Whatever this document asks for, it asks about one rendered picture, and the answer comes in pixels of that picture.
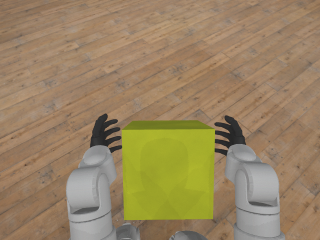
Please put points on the robot thigh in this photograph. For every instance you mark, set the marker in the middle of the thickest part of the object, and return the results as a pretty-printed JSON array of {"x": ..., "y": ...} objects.
[
  {"x": 187, "y": 235},
  {"x": 127, "y": 232}
]

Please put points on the right robot hand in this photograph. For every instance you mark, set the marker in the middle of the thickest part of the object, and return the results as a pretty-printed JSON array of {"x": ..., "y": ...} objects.
[{"x": 235, "y": 136}]

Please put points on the left robot thigh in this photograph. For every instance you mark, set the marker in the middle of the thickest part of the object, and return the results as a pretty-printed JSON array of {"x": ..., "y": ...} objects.
[{"x": 127, "y": 232}]

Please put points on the right robot forearm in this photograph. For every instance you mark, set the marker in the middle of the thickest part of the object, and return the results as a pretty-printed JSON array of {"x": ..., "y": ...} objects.
[{"x": 257, "y": 197}]

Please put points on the left robot hand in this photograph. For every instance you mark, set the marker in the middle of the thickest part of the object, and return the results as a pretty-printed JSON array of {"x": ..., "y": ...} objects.
[{"x": 99, "y": 134}]

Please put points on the carton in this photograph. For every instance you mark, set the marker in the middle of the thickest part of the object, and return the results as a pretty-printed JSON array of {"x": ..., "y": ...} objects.
[{"x": 168, "y": 170}]

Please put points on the left robot forearm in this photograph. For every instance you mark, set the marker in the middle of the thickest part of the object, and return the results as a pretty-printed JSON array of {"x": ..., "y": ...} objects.
[{"x": 88, "y": 196}]

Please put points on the right robot thigh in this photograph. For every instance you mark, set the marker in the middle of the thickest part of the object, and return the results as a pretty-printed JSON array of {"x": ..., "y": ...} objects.
[{"x": 187, "y": 235}]

